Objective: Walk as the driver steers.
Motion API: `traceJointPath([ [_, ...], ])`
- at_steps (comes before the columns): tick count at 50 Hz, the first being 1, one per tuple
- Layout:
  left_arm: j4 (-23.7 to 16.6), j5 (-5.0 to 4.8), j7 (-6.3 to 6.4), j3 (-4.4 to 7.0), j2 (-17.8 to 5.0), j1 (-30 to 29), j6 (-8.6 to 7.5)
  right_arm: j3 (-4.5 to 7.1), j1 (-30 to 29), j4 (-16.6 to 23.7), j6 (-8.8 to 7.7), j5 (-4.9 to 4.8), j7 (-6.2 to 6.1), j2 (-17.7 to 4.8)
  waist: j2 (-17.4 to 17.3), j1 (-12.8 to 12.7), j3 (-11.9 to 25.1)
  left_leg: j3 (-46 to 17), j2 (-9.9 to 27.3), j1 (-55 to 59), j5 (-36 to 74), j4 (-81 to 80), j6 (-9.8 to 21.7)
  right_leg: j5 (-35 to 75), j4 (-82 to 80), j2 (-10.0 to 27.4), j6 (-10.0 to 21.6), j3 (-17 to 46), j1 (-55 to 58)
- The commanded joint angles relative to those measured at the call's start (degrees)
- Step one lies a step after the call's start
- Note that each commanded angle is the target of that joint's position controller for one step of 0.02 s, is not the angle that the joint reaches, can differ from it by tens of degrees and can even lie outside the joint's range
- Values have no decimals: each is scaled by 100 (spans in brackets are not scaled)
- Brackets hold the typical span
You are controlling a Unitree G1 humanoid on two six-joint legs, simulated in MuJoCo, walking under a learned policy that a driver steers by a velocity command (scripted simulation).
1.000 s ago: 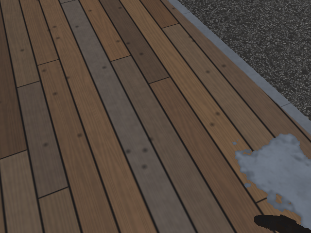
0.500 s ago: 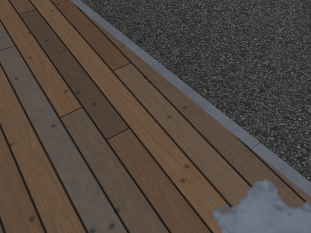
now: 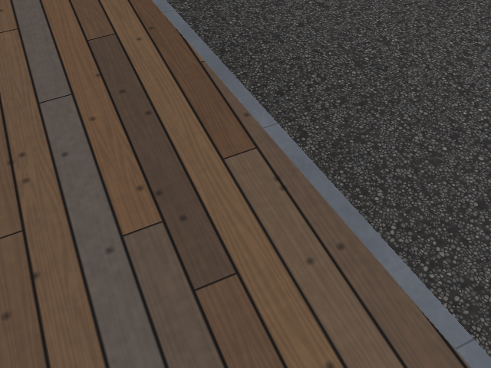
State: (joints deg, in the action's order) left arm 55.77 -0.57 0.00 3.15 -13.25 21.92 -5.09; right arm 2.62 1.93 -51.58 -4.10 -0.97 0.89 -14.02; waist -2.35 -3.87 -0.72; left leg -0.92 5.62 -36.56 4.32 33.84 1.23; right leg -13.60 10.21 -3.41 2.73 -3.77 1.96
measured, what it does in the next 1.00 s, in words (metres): walks ahead, turning left: left foot, then right foot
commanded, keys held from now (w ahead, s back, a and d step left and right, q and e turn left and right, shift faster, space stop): w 0.38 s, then w+q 0.30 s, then q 0.32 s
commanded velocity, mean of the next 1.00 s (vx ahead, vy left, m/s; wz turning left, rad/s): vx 0.43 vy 0.00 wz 0.24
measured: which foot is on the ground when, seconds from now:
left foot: up 0.00-0.10, down 0.12-0.66, up 0.68-1.00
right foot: down 0.00-0.12, up 0.14-0.64, down 0.66-1.00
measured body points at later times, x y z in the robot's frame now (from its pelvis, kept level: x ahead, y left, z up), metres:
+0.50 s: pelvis +0.28 +0.05 +0.00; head +0.30 +0.06 +0.45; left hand +0.46 +0.30 -0.11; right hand +0.26 -0.21 -0.13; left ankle +0.22 +0.14 -0.74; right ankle +0.48 -0.13 -0.68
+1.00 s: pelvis +0.51 +0.00 +0.00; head +0.54 +0.02 +0.45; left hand +0.53 +0.29 -0.13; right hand +0.72 -0.23 -0.11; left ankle +0.56 +0.16 -0.69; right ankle +0.55 -0.10 -0.74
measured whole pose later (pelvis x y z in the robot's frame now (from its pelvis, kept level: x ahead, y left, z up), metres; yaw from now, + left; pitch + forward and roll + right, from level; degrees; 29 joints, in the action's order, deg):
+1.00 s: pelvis +0.51 +0.00 +0.00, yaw +18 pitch +0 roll -2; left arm 50.5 0.6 1.8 4.8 -13.7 9.1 -3.5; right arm 6.0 8.5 -45.9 1.6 -1.4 -0.7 -16.1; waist -1.7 -1.1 -4.1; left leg -0.3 5.5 -35.6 -12.1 52.7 -1.7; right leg -10.1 20.4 0.9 2.1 -12.2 -10.6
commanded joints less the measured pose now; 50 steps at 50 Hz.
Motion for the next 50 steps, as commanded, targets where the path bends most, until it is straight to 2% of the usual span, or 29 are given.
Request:
traceJointPath([
  [1,-46,-53,67,229,-943,256,19,41,-737,538,-121,-31,84,-380,575,39,-497,-7,-53,-202,-169,-353,143,1750,-147,1815,810,694,99],
  [4,-32,-72,93,285,-1040,75,111,150,-256,474,-169,-50,126,-619,721,370,-171,197,-291,613,-788,-488,360,3072,506,1875,656,633,404],
  [5,-59,-71,93,276,-1020,-64,148,251,353,296,-169,-36,108,-765,728,715,182,392,-498,1526,-791,-597,481,3947,1224,1683,545,460,259],
  [6,-109,-28,93,211,-866,-83,172,403,1352,-15,-158,-15,67,-1055,567,1102,811,281,-423,3006,-677,-502,676,3889,2430,1345,367,247,-344],
  [7,-224,55,56,70,-448,361,120,535,2248,-164,-130,92,19,-1564,-405,1095,1700,-1726,982,5245,-1015,-495,1374,1907,4578,695,9,5,-2335],
  [8,-166,31,21,-64,-58,589,-16,495,2455,-257,-109,24,56,-1522,-1326,980,2203,-3876,1677,6063,-2023,-1419,1859,-1985,5900,-68,-152,624,-3741],
  [9,-257,-140,-3,87,-641,66,-124,357,2157,-241,-134,-32,61,-1074,-860,1036,1598,-3601,1471,5626,-2656,-1659,1577,-1972,6470,281,-6,1083,-4381],
  [10,-410,-229,1,130,-811,-396,-190,291,1616,-111,-151,-26,52,-866,-585,903,899,-2843,1325,4809,-2458,-1804,1350,-1415,6415,589,97,906,-4601],
  [11,-441,-186,41,154,-813,-636,-203,233,1184,-22,-162,31,58,-693,-165,734,521,-2270,1132,3984,-2066,-1990,1235,-867,6131,859,112,786,-4385],
  [12,-430,-101,80,206,-785,-656,-149,187,927,12,-189,85,69,-564,-166,524,276,-1825,930,3326,-1655,-2196,1135,-459,5791,1048,102,787,-4070],
  [13,-389,-78,90,209,-659,-512,-72,155,860,-13,-207,127,77,-460,-279,374,259,-1549,801,2972,-1460,-2363,1095,-245,5612,1159,88,814,-3726],
  [15,-353,-62,101,187,-434,-437,36,166,1019,-119,-233,106,49,-529,-238,297,146,-1195,728,2669,-1106,-2608,1175,-61,5309,1237,7,750,-3636],
  [18,-558,2,112,220,-488,-1020,67,208,1328,-242,-233,96,-69,-750,-53,381,-83,-891,734,2795,-509,-2767,1218,717,4546,1283,-174,717,-4245],
  [21,-741,41,57,205,-399,-1605,17,177,1641,-325,-177,53,-135,-714,-57,518,-171,-583,527,2875,-137,-2733,1075,1664,3570,1161,-256,608,-4297],
  [24,-949,-5,-15,155,-282,-2277,-33,175,2008,-393,-91,9,-179,-725,-15,741,-281,-490,407,2977,-198,-2622,998,2147,2681,883,-314,454,-4044],
  [28,-1218,-90,-136,116,-286,-2844,-107,212,2399,-489,29,-48,-231,-753,-137,858,-425,-800,647,3477,-265,-2194,991,1815,2040,704,-321,567,-3938],
  [31,-1221,-88,-170,219,-576,-2481,-165,299,2198,-437,88,-49,-278,-865,-350,516,-236,-1039,805,3640,201,-1689,824,1314,1710,572,-151,626,-3153],
  [32,-1108,-66,-144,312,-737,-1957,-194,306,2058,-372,108,-56,-276,-859,-370,231,44,-960,655,3526,727,-1195,717,1268,1606,465,-29,514,-2372],
  [33,-877,-15,-100,459,-1046,-1020,-215,252,1927,-263,118,-33,-261,-704,-241,-188,701,-751,292,3044,739,-123,527,1441,1737,653,179,627,-933],
  [34,-808,-3,-10,583,-1563,-47,-191,121,1991,-55,130,119,-270,-333,603,-420,1756,-345,-272,1900,-1088,1703,289,1533,1941,1842,399,1822,895],
  [35,-761,2,-53,574,-1742,-22,-154,-45,2920,-11,51,-42,-260,307,2286,50,2494,-237,-962,80,-3963,3469,-8,982,1243,3060,1281,4267,2299],
  [36,-929,11,-45,406,-1068,-339,-140,120,2737,-134,29,-118,-261,-362,1601,-15,2114,-760,-595,-248,-3798,4178,-44,780,994,2789,1136,4282,1680],
  [37,-1028,20,-20,297,-728,-854,-133,240,2189,9,52,-146,-272,-692,1135,40,1257,-623,-414,-388,-3420,4337,-46,1494,1043,2597,897,3124,764],
  [38,-1072,65,-24,241,-614,-1255,-116,288,1953,49,102,-112,-311,-675,662,223,880,-505,-207,-98,-3111,4243,-100,2495,981,2371,792,2307,-107],
  [39,-1041,115,-38,202,-455,-1457,-107,352,1918,71,179,-38,-329,-638,730,356,629,-499,-87,156,-2961,4088,-147,3218,965,2194,761,1676,-712],
  [40,-998,179,-42,187,-399,-1582,-111,388,2059,73,280,-58,-319,-527,899,537,537,-481,36,533,-2865,3914,-165,3370,855,2009,713,1185,-1167],
  [42,-949,224,-4,211,-459,-1663,-117,409,2035,177,429,-102,-313,-340,935,635,385,-295,-28,645,-2670,3721,-229,3353,618,1935,870,719,-1508],
  [45,-923,165,119,314,-782,-1691,-82,380,1562,527,510,-40,-299,-288,749,641,292,-276,99,294,-2213,2897,-326,3370,397,2134,1059,445,-1361],
  [50,-1073,63,256,347,-961,-1843,159,339,832,884,618,-43,-43,-388,727,441,290,77,92,835,-1248,1464,-268,2722,362,2037,938,-337,-1226],
])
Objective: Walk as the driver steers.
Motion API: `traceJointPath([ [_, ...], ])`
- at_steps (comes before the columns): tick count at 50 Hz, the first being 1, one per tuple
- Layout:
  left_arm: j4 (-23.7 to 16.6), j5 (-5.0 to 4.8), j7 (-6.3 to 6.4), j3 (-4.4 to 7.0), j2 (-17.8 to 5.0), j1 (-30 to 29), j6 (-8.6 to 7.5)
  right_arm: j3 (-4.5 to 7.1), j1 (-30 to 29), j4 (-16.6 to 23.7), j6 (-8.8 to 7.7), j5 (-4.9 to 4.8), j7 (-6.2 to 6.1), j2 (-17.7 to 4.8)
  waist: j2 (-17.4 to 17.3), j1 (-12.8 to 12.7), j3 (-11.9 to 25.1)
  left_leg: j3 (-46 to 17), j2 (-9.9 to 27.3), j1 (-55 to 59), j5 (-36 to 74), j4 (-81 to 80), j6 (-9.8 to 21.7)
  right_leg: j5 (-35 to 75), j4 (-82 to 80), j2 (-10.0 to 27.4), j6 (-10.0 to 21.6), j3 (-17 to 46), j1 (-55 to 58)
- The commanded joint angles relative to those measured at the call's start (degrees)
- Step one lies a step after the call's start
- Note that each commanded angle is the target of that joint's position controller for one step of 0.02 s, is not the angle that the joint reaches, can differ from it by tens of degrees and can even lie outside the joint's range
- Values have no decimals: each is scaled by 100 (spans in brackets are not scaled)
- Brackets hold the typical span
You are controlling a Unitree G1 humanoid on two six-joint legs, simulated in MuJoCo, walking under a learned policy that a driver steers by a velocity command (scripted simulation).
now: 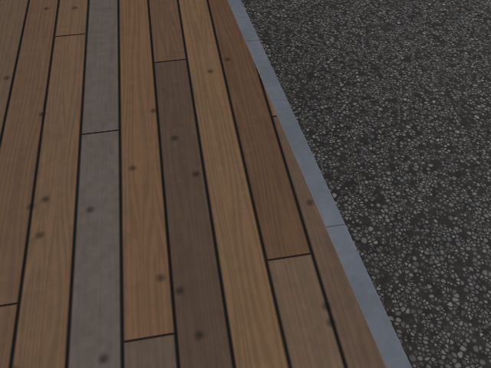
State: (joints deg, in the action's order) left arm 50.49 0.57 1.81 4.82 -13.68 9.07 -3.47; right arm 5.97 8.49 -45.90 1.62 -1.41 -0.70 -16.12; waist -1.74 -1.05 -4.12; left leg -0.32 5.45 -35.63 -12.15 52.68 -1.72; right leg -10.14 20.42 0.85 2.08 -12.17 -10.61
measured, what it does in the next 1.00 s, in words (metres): steps on the spot, turning left: left foot, then right foot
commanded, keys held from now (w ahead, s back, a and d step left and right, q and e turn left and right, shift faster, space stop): q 0.74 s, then w+q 0.10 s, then w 0.16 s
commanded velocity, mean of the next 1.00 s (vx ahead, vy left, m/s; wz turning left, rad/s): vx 0.09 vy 0.00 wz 0.56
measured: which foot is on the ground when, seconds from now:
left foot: up 0.00-0.14, down 0.16-0.60, up 0.62-1.00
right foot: down 0.00-0.16, up 0.18-0.58, down 0.60-1.00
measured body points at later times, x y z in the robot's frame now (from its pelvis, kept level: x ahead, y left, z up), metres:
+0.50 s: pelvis +0.06 +0.03 +0.00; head +0.10 +0.06 +0.44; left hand +0.16 +0.34 -0.11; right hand +0.29 -0.21 -0.09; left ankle +0.09 +0.13 -0.74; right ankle +0.12 -0.12 -0.71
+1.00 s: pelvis +0.07 +0.04 +0.00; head +0.08 +0.06 +0.45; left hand -0.01 +0.33 -0.12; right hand +0.37 -0.08 -0.09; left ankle +0.00 +0.15 -0.73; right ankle +0.12 -0.10 -0.74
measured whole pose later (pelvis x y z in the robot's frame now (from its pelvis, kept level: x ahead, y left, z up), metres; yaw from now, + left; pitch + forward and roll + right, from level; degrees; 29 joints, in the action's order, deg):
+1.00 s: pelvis +0.07 +0.04 +0.00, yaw +33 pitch +2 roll +0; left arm 43.3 -1.4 -0.2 4.4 -17.1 14.8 -0.8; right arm 4.0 10.6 -35.8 2.0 -0.7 1.1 -16.3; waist 0.9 -2.9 1.2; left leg 1.4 2.0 -18.5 -19.4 34.3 0.0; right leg -16.9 26.0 6.2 -1.5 -7.4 -10.9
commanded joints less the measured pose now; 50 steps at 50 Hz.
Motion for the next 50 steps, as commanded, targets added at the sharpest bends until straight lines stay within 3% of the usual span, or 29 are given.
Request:
traceJointPath([
  [1,-558,-96,62,198,-983,-513,33,10,63,390,79,4,165,-219,626,124,610,89,78,816,351,-606,59,2304,-575,1643,978,454,124],
  [5,-620,-286,-62,274,-1194,-396,169,98,-226,704,248,11,279,-462,679,91,524,322,-79,976,-278,-1286,303,2077,60,1882,756,470,569],
  [7,-581,-333,-110,271,-1102,-255,244,182,84,698,244,37,251,-586,448,299,671,433,-355,1816,529,-2328,573,2050,1057,1638,336,171,452],
  [8,-514,-162,-133,249,-973,96,252,388,515,666,190,77,129,-1199,-531,358,1077,-488,88,3040,2967,-2754,929,1327,2421,1092,-143,-130,-327],
  [9,-796,109,-172,109,-609,4,232,476,561,737,159,139,19,-1828,-2011,110,1343,-2574,1533,4249,5167,-2651,2064,-2932,4367,91,-651,-101,-2326],
  [10,-831,73,-156,97,-663,-334,248,353,776,790,9,237,103,-1474,-1134,504,2116,-2997,1755,4171,4317,-2871,2540,-3256,5148,-41,-611,1201,-2631],
  [11,-913,-87,-122,128,-819,-728,278,291,583,812,-99,263,141,-1294,-609,518,1792,-2439,1471,3921,3766,-3006,2301,-2830,5268,56,-504,1374,-2827],
  [12,-898,-100,-48,132,-761,-758,301,259,292,793,-147,150,102,-1155,-318,350,1462,-2053,1159,3622,3065,-3045,1947,-2333,4973,164,-431,1444,-2910],
  [13,-851,-32,23,173,-861,-737,323,181,34,833,-138,58,43,-926,-201,267,1267,-1892,1000,3312,2521,-3167,1742,-1987,4680,247,-437,1509,-2834],
  [14,-852,-17,54,204,-908,-652,358,154,-211,875,-113,58,-13,-887,-341,100,1194,-1750,867,2908,2341,-3251,1681,-1720,4522,229,-454,1513,-2513],
  [16,-853,-29,59,197,-816,-494,382,156,-296,939,-95,132,-72,-912,-410,4,1257,-1624,702,2674,2375,-3308,1667,-1404,4185,62,-486,1480,-2165],
  [20,-918,-36,47,112,-657,-569,376,206,-184,965,-65,98,-146,-1039,-457,109,1240,-1730,541,2553,1554,-3316,1601,-1042,3165,-47,-580,1562,-1864],
  [23,-914,-45,-1,100,-719,-553,344,203,-241,1024,-48,145,-130,-1068,-634,156,1027,-2096,481,2168,579,-3423,1566,-1084,2586,-128,-589,1600,-1551],
  [26,-931,-81,-71,114,-781,-475,260,190,-224,1053,-24,120,-96,-1064,-743,184,1011,-2476,430,2207,450,-3324,1475,-1126,1966,-237,-510,1609,-1260],
  [27,-945,-131,-97,114,-798,-397,246,165,-301,1141,-11,154,-77,-1036,-854,180,1035,-2532,390,2272,487,-3187,1406,-990,1597,-254,-461,1557,-1170],
  [29,-862,-126,-182,101,-723,-62,189,103,-310,1203,88,122,-123,-924,-738,-33,1112,-2527,108,2091,366,-2862,1128,-302,365,-265,-255,1431,-392],
  [30,-802,-36,-181,179,-1020,231,190,54,-207,1262,108,119,-139,-778,-319,-58,1206,-2260,-143,1443,-212,-2356,843,-20,52,435,13,1894,358],
  [31,-857,54,-133,259,-1457,174,244,-22,-33,1316,104,91,-123,-444,1156,156,1120,-1150,-968,229,-1627,-890,475,736,-204,1725,611,3176,921],
  [32,-927,255,-162,262,-1508,89,230,110,-96,1438,0,91,-84,-868,1901,110,881,-688,-1201,-345,-2555,401,178,1400,-444,2475,1469,4243,321],
  [33,-1111,215,-114,180,-1202,-268,193,235,24,1311,-28,121,-43,-1201,1305,210,770,-941,-944,-249,-2181,1297,45,1545,-375,2296,1453,3790,165],
  [34,-1175,123,-83,131,-969,-587,181,297,215,1135,20,86,-28,-1256,999,344,652,-875,-890,-218,-1775,1631,-41,1504,-221,1836,1076,3035,81],
  [35,-1253,36,-64,103,-876,-748,182,298,415,981,98,86,-55,-1156,874,375,633,-789,-835,-247,-1452,1871,-160,1296,-139,1534,819,2586,151],
  [36,-1259,-20,-44,77,-843,-711,189,264,412,991,149,94,-49,-1010,898,284,558,-730,-800,-347,-1234,2145,-268,1492,-120,1485,835,2365,151],
  [37,-1242,-11,-16,59,-870,-592,203,232,317,1059,175,81,-39,-898,909,219,534,-594,-760,-280,-1070,2191,-319,1552,-170,1427,894,2127,64],
  [40,-1152,-30,62,101,-982,16,258,112,-263,1418,180,24,21,-674,1131,-221,600,-263,-460,-646,-665,1183,-389,-275,-551,1442,898,1993,708],
  [44,-1120,-87,-6,231,-1370,346,230,-56,-463,1669,89,122,145,-418,1160,-370,616,49,-278,137,-1065,-217,-226,-1173,-820,1637,909,1890,573],
  [47,-1122,-168,-173,219,-1355,298,183,-82,-135,1528,9,84,184,-434,1208,-222,462,366,-436,1204,-1232,-1262,80,-1207,-809,1590,875,1638,-30],
  [49,-1067,-260,-250,183,-1312,162,196,-69,492,1240,-72,51,194,-411,1038,183,418,509,-566,2300,-375,-2502,328,-1231,-453,1530,739,1475,-504],
  [50,-1015,-240,-272,95,-1066,225,185,-17,1014,992,-95,40,162,-507,780,394,566,565,-729,3221,-315,-2850,419,-1178,31,1345,556,1245,-939],
])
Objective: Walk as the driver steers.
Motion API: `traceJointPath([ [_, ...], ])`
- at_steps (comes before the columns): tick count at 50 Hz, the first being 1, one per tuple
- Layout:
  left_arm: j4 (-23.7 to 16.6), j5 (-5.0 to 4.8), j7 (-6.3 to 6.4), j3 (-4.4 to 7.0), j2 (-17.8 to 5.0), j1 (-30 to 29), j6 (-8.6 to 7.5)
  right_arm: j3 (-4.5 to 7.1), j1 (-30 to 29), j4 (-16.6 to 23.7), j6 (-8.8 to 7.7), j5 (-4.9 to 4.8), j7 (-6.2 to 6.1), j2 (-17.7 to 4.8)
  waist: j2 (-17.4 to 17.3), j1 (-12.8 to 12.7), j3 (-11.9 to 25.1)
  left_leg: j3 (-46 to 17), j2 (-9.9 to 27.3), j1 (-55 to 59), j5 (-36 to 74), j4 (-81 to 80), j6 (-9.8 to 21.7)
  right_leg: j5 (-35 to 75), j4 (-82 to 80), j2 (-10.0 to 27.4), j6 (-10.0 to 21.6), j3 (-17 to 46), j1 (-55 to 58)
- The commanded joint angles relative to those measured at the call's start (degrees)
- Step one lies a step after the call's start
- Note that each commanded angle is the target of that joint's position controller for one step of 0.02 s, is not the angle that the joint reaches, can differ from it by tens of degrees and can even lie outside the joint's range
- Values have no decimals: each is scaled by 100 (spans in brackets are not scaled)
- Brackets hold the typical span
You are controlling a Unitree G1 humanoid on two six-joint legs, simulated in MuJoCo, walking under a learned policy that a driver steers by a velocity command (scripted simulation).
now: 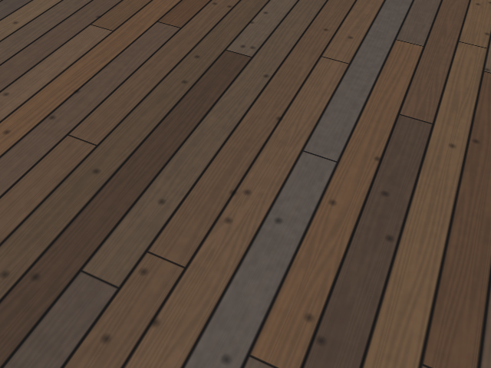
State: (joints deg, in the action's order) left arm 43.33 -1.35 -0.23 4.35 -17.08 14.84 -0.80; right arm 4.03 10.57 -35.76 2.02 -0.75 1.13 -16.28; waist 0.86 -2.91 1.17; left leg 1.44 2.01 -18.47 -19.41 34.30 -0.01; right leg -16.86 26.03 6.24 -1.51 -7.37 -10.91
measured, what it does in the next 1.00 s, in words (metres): walks ahead, turning right: left foot, then right foot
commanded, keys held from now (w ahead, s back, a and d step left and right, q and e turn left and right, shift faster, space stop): w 0.16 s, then w+e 0.28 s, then e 0.56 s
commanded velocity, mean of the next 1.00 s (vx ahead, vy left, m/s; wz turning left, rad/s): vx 0.29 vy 0.00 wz -0.29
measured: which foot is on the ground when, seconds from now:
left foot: up 0.00-0.00, down 0.02-0.52, up 0.54-0.94, down 0.96-1.00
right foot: down 0.00-0.02, up 0.04-0.48, down 0.50-0.96, up 0.98-1.00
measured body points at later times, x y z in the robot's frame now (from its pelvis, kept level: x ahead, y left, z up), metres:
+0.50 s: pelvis +0.21 +0.00 -0.03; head +0.26 +0.00 +0.42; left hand +0.46 +0.21 -0.11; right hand +0.19 -0.29 -0.14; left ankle +0.00 +0.13 -0.73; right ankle +0.34 -0.10 -0.74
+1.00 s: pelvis +0.39 +0.00 -0.01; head +0.42 +0.00 +0.44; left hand +0.64 +0.21 -0.10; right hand +0.44 -0.31 -0.09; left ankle +0.50 +0.09 -0.74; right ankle +0.34 -0.10 -0.73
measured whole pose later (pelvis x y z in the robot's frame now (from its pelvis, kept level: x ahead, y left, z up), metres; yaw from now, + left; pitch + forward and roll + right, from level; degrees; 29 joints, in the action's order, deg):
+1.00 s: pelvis +0.39 +0.00 -0.01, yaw -24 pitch +3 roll +0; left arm 37.5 -0.7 1.2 4.2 -18.8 9.7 2.1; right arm 2.2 9.3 -37.3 -2.3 1.4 -1.5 -16.1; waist 1.4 -1.2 -0.4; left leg -4.0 -1.3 -23.6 -9.3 31.3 -1.2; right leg -25.0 41.4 -8.0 1.5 11.4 -21.3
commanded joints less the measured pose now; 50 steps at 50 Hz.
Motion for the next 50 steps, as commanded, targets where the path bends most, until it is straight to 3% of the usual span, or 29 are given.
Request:
traceJointPath([
  [1,-315,69,-115,-21,-302,-425,-130,265,1467,-188,-158,-23,-77,-723,-90,871,346,-472,164,2596,380,-1190,398,-506,694,445,520,283,-1598],
  [2,-657,273,-156,-171,124,-680,-223,355,1814,-133,-195,81,-156,-1431,-1747,834,487,-2743,1600,3390,381,-1519,1007,-1847,2954,-203,4,-108,-3314],
  [3,-791,14,-116,-7,-440,-881,-321,413,1800,-66,-323,95,-107,-1631,-1596,999,257,-3896,2148,2622,-747,-2067,1957,-1929,3937,-375,21,595,-4074],
  [4,-790,-142,-106,90,-759,-958,-363,281,1453,-10,-456,44,-67,-1203,-1319,887,-253,-3543,1937,2292,-1427,-2235,1864,-1441,4200,-74,142,843,-4311],
  [5,-701,-117,-118,116,-794,-883,-390,166,1199,-22,-527,37,-59,-876,-1223,744,-515,-2988,1627,1971,-1547,-2322,1648,-799,4077,58,219,870,-4283],
  [7,-559,76,-115,138,-730,-721,-420,77,775,26,-549,79,-95,-718,-997,487,-591,-2242,1254,1552,-467,-2479,1385,70,3676,148,148,882,-3891],
  [10,-418,64,-154,61,-446,-627,-396,58,759,-29,-610,132,-185,-679,-648,390,-349,-1313,1052,1501,1063,-2603,1230,1062,3162,90,-7,768,-3554],
  [13,-498,1,-188,-58,-196,-1006,-347,69,939,-212,-652,125,-201,-731,-527,545,-417,-611,962,1410,1622,-2630,1057,1783,2165,-37,-47,741,-3228],
  [16,-678,-58,-270,-120,-137,-1414,-331,102,1140,-418,-684,95,-186,-829,-517,718,-604,-302,1129,1550,1781,-2710,1034,2009,1482,-156,85,718,-3158],
  [19,-869,-43,-388,-150,-135,-1741,-359,134,1233,-579,-677,37,-178,-865,-408,810,-784,-65,1309,1950,2123,-2603,989,1887,953,-257,330,644,-3202],
  [21,-977,-8,-468,-138,-190,-1755,-380,170,1230,-637,-637,2,-210,-965,-429,711,-687,125,1371,2211,3201,-2240,876,1533,751,-432,514,475,-2928],
  [23,-936,51,-456,-6,-450,-1248,-352,213,1136,-609,-578,20,-279,-1142,-728,395,-161,363,1254,2433,5856,-1202,672,1056,796,-871,731,121,-2018],
  [24,-750,71,-414,143,-727,-398,-336,210,1022,-558,-518,29,-331,-1176,-754,-71,363,586,1040,2223,6696,-18,473,1218,614,-1160,872,-38,-890],
  [25,-659,71,-311,282,-1043,330,-306,167,1058,-451,-554,39,-367,-1106,-614,-446,835,644,786,1140,5916,1361,176,1984,487,-949,1094,459,717],
  [26,-661,188,-195,386,-1711,777,-278,-63,1552,-135,-685,260,-302,-378,947,-79,1721,543,-169,-1354,883,3951,-293,3683,716,849,2097,3182,3214],
  [27,-755,151,-188,305,-1463,814,-279,-125,1693,-237,-846,215,-189,-585,905,-188,2952,-728,-718,-1994,-1749,5212,-373,3773,-10,1642,2849,5263,3876],
  [28,-819,166,-179,243,-1202,480,-243,-8,1088,-136,-878,11,-121,-947,455,-312,2387,-1032,-265,-2247,-1350,5243,-297,3884,-102,1313,2478,4217,3281],
  [29,-841,89,-163,189,-972,134,-233,-47,720,16,-882,-5,-140,-909,139,-149,1503,-851,-24,-2339,-1005,4771,-244,3979,-134,992,2195,3380,2304],
  [30,-897,39,-142,159,-862,-168,-207,-35,541,22,-843,79,-205,-875,-250,67,887,-698,144,-2263,-810,4358,-273,3983,-277,734,1996,2925,1325],
  [32,-998,155,-103,131,-799,-529,-179,4,628,27,-640,134,-268,-898,-76,437,447,-647,248,-1564,-518,3849,-334,3925,-656,445,1931,2523,-116],
  [34,-950,165,-66,165,-907,-659,-197,-47,903,-58,-517,166,-340,-693,134,594,457,-527,185,-1219,-287,3322,-491,4418,-766,309,1958,2223,-703],
  [37,-871,107,25,192,-983,-660,-112,-87,672,-4,-451,214,-415,-568,234,551,657,-515,30,-1185,287,2449,-630,4425,-588,115,1777,2050,-782],
  [40,-859,27,134,196,-983,-670,70,-97,219,106,-416,166,-376,-534,403,407,759,-586,-109,-1015,935,1622,-656,3210,-445,-68,1493,2183,-763],
  [44,-887,40,165,199,-981,-592,217,-47,-231,253,-450,90,-279,-625,678,228,634,-718,-330,-808,736,594,-565,2064,-190,-34,1362,2849,-487],
  [46,-938,15,164,175,-911,-666,245,22,-111,243,-520,80,-245,-697,798,336,608,-749,-389,-464,763,-235,-432,2065,125,-58,1220,3195,-225],
  [47,-982,-19,172,148,-836,-780,256,57,75,189,-569,79,-238,-709,823,493,561,-697,-329,-11,1375,-1040,-304,1910,367,-220,1040,3221,-266],
  [48,-1020,21,169,75,-589,-607,247,128,199,195,-595,148,-268,-970,500,413,694,-1164,413,725,2053,-1284,-21,1002,896,-477,759,3039,-631],
  [49,-1026,109,151,5,-308,-55,215,226,-94,336,-520,282,-323,-1430,-1010,-58,694,-2446,1701,1454,3804,-1185,731,-1306,2035,-1270,364,2057,-1661],
  [50,-1103,117,142,88,-698,-94,165,227,303,190,-464,372,-298,-1239,-1817,159,823,-3521,2348,1573,4265,-1348,1565,-2359,3290,-1349,65,1523,-2399],
])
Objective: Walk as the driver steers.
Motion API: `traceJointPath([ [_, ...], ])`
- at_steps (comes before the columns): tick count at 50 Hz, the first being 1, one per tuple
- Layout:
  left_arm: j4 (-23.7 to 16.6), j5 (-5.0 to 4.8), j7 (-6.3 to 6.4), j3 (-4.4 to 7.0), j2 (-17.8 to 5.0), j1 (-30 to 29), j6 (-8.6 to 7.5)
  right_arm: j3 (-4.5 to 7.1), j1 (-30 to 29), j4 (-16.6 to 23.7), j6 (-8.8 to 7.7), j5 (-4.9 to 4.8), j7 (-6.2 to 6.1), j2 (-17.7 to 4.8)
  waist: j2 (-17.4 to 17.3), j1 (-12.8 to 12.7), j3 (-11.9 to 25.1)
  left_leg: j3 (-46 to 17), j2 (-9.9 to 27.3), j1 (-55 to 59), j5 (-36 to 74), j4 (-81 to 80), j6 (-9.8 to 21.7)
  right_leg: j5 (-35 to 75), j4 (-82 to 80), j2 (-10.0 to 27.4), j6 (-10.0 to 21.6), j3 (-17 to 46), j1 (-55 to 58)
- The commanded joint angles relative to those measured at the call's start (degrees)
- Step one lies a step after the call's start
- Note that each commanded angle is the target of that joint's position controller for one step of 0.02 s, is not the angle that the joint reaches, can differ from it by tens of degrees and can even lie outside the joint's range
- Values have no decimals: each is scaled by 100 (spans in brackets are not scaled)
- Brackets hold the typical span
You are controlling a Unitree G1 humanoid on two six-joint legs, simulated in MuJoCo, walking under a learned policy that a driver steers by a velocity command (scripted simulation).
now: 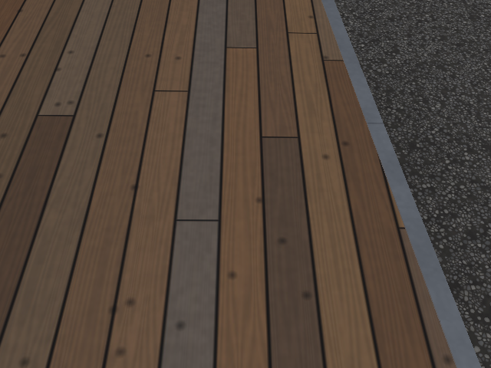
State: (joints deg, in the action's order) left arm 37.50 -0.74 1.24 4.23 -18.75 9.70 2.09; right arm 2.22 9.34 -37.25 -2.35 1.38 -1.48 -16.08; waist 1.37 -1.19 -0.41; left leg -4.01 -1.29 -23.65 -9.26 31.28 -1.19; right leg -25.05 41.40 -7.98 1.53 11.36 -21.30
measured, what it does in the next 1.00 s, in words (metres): steps on the spot: right foot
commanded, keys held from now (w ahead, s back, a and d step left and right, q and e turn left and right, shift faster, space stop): e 0.02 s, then no key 0.98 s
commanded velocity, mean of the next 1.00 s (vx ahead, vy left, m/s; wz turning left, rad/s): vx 0.01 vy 0.00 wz -0.15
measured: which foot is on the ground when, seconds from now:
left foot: down 0.00-1.00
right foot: up 0.00-0.30, down 0.32-1.00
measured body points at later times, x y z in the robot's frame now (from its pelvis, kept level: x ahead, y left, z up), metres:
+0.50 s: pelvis +0.02 -0.03 +0.01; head +0.02 -0.04 +0.46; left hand +0.20 +0.19 -0.09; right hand +0.11 -0.30 -0.11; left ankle +0.06 +0.13 -0.73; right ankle -0.01 -0.13 -0.73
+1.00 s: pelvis +0.03 -0.03 +0.01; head +0.04 -0.04 +0.46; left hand +0.15 +0.21 -0.12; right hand +0.09 -0.31 -0.12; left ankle +0.06 +0.13 -0.73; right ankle -0.01 -0.13 -0.73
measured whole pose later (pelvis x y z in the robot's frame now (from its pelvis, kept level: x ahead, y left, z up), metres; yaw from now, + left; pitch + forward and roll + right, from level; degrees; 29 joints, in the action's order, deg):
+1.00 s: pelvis +0.03 -0.03 +0.01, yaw -6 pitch -2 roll +0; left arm 48.4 0.4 1.0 2.5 -12.9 13.3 0.8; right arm 2.6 10.8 -53.7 -0.1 0.1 -2.5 -14.2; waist -0.3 0.3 -1.8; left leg -0.8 3.7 -11.7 -13.2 26.5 -3.9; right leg -17.6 27.3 -2.2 1.7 1.7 -8.1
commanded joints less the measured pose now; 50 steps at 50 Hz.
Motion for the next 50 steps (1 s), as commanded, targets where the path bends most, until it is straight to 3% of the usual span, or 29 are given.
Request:
traceJointPath([
  [1,-409,29,-17,225,-890,491,-114,331,384,403,-15,89,-33,-985,-1317,40,928,-2602,2531,2046,3006,-959,1735,-1233,2601,345,-399,-269,-1484],
  [2,-293,-24,3,265,-915,393,-44,281,248,406,6,35,-33,-774,-905,66,773,-1909,2105,1886,2729,-856,1488,-858,2914,432,-511,-325,-1515],
  [3,-241,-36,40,252,-793,354,43,254,92,426,37,-21,-34,-691,-752,44,663,-1473,1799,1742,2431,-854,1293,-605,3004,484,-602,-350,-1502],
  [4,-269,-35,46,210,-641,292,100,244,-22,407,63,-54,-38,-698,-780,36,561,-1226,1678,1563,2414,-897,1259,-392,2965,513,-660,-396,-1425],
  [6,-325,-38,35,110,-326,200,126,255,-81,352,127,-27,-43,-722,-978,31,520,-698,1377,1357,2419,-1009,1228,-182,2384,489,-718,-712,-1050],
  [9,-408,7,1,8,-120,-5,99,288,-110,290,189,-54,-45,-762,-1259,143,740,-477,1394,1467,2417,-949,1314,-219,1127,633,-696,-920,-399],
  [12,-411,9,-86,3,-162,-56,96,321,-15,175,224,-126,-2,-865,-1395,256,794,-602,1541,1484,2049,-918,1418,153,34,695,-564,-1086,175],
  [14,-268,27,-143,16,-120,225,79,286,-103,124,246,-211,23,-822,-1279,67,685,-525,1433,1204,1475,-766,1251,1074,-1295,617,-350,-1292,838],
  [15,-236,66,-158,18,-141,270,71,249,106,19,236,-246,32,-722,-1152,52,586,-448,1297,948,998,-706,980,1569,-1976,593,-184,-1259,1260],
  [16,-294,120,-132,25,-306,312,58,182,323,-51,206,-196,52,-541,-720,135,657,-273,1094,470,258,-413,539,2042,-2072,1073,54,-630,1849],
  [17,-359,193,-82,99,-762,124,65,69,509,32,143,13,107,-188,770,486,691,430,456,24,-974,185,28,2748,-1988,2052,561,408,1855],
  [18,-379,262,-125,-17,-350,-135,-1,76,79,109,138,22,59,-296,1045,267,493,314,443,453,-1420,30,-143,2050,-2282,2319,1036,643,838],
  [19,-420,280,-151,-102,-90,-422,-79,119,-40,54,146,-11,44,-448,780,330,221,280,464,778,-880,-156,-174,1369,-2326,1947,851,349,605],
  [20,-340,277,-153,-106,-40,-375,-142,111,-122,-10,145,16,37,-394,733,283,215,302,425,934,-350,-331,-194,1031,-2232,1637,562,94,633],
  [22,-242,233,-145,-80,-195,-240,-216,147,-28,-97,173,10,15,-528,737,233,66,220,494,1116,150,-490,-232,1081,-2218,1475,331,-20,550],
  [24,-164,225,-128,-122,-101,-25,-217,149,84,-225,144,-44,34,-505,413,213,-18,252,490,1199,134,-523,-204,1041,-2183,1354,227,-118,548],
  [33,57,160,-80,-103,-19,94,-203,161,184,-678,104,-76,-21,-443,-44,166,105,251,536,1347,532,-621,-253,2078,-1957,1177,234,-323,918],
  [50,912,113,13,-30,-27,414,-192,175,171,-1510,186,-135,-131,-464,-101,161,3,323,509,1528,665,-674,-185,2332,-1954,976,108,-607,1000],
])
Keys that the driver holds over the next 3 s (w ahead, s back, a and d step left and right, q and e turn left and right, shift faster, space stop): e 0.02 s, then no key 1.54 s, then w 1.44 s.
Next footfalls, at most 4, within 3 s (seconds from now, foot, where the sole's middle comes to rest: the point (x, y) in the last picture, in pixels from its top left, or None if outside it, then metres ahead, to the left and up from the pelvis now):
0.32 right None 0.03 -0.13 -0.76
2.30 right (311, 363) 0.49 -0.15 -0.76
2.86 left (233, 253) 0.81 0.07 -0.76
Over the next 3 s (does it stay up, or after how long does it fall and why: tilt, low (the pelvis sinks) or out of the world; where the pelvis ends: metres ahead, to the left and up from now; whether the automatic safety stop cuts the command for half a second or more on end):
stays up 0.70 0.00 0.01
